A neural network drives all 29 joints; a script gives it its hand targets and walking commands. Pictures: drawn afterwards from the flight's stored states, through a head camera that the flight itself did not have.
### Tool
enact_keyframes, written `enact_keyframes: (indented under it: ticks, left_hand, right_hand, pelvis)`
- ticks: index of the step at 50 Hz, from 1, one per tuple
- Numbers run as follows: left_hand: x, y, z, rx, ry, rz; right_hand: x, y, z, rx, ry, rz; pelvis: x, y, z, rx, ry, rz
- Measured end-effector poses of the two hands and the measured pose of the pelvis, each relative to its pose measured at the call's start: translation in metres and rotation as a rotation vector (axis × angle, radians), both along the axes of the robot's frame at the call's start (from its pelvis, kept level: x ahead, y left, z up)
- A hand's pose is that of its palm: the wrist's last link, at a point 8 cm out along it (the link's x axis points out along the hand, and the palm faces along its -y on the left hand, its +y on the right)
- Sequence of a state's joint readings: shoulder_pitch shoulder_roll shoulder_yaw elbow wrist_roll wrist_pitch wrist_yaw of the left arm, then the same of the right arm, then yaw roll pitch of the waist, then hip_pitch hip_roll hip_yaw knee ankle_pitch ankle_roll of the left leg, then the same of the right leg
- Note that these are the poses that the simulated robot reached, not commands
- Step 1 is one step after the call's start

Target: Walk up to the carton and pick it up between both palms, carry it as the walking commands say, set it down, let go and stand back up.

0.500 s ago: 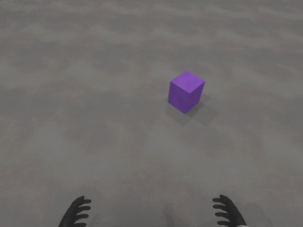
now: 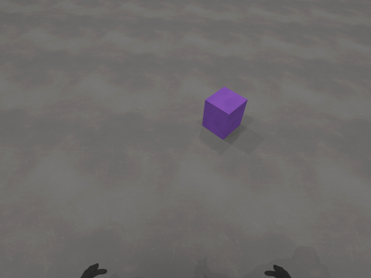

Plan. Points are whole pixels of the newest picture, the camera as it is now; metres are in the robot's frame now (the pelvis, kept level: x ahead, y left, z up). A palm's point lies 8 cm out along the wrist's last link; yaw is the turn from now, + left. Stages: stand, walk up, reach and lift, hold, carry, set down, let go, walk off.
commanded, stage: stand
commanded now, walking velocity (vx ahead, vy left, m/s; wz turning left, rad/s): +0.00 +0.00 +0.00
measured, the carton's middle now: (223, 113) +1.23 -0.30 -0.63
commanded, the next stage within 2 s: walk up in 1.40 s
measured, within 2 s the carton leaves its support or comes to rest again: neither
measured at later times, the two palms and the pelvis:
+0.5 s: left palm out of the picture +0.07 +0.23 -0.12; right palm out of the picture +0.07 -0.22 -0.12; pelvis +0.01 +0.00 +0.01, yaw +0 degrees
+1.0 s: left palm out of the picture +0.03 +0.23 -0.12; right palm out of the picture +0.02 -0.22 -0.13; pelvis +0.01 +0.00 +0.01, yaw +0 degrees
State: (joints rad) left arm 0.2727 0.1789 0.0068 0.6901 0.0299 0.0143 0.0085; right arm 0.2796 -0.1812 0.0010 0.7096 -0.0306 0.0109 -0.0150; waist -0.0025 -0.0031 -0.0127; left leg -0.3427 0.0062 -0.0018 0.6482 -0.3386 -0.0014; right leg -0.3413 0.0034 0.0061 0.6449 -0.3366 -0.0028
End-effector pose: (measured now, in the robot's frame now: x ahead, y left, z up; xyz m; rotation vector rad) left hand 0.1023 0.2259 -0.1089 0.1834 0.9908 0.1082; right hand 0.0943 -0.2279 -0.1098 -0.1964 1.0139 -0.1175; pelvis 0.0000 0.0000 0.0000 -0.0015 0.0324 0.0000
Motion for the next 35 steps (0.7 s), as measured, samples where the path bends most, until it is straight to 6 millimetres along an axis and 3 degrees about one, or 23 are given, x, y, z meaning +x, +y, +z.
enact_keyframes:
  ticks: [35]
  left_hand:
    - [-0.043,0.004,-0.011,-0.004,0.165,0.082]
  right_hand:
    - [-0.035,0.003,-0.01,0.011,0.153,-0.071]
  pelvis:
    - [0.01,0.002,0.009,0.001,-0.01,0.001]
